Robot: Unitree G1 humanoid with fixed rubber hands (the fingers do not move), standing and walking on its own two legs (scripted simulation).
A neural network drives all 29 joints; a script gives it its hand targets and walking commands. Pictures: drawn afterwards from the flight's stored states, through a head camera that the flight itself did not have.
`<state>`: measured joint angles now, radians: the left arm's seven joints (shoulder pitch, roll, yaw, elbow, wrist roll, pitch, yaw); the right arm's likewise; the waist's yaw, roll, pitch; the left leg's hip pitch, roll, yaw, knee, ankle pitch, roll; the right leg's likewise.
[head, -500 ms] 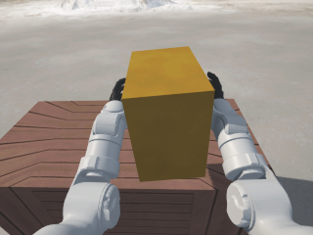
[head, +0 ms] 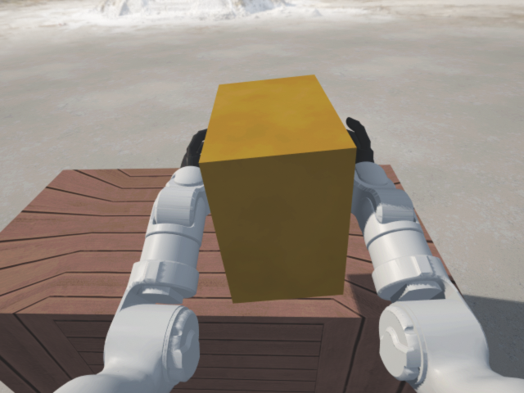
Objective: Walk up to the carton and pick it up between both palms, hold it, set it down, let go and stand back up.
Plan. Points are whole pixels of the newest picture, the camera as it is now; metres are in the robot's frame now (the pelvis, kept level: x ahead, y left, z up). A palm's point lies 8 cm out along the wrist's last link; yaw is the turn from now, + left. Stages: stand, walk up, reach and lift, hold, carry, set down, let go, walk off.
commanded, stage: hold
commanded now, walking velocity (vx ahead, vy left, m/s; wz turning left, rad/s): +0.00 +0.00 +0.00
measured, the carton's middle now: (276, 181) +0.39 +0.00 +0.20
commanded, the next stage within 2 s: set down in 0.64 s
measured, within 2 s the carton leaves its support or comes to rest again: neither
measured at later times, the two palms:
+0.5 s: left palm (194, 175) +0.38 +0.13 +0.22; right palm (359, 168) +0.39 -0.12 +0.22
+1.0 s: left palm (198, 180) +0.39 +0.13 +0.20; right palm (359, 168) +0.39 -0.13 +0.21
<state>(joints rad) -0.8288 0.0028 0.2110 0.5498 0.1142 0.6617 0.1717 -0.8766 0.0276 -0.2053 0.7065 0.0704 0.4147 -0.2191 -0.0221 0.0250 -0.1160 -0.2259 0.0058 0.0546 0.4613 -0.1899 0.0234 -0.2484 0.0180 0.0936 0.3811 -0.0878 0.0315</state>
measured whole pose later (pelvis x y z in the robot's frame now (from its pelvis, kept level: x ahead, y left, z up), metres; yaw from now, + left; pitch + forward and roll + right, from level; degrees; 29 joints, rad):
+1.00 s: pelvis +0.01 +0.00 +0.00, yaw +0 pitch -5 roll +0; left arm -0.83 -0.01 0.27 0.74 0.19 0.46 0.11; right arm -0.88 0.03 -0.22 0.82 0.08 0.28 -0.23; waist -0.03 0.03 -0.09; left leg -0.15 0.00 0.05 0.42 -0.19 0.03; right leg -0.19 0.01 0.09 0.37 -0.11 0.03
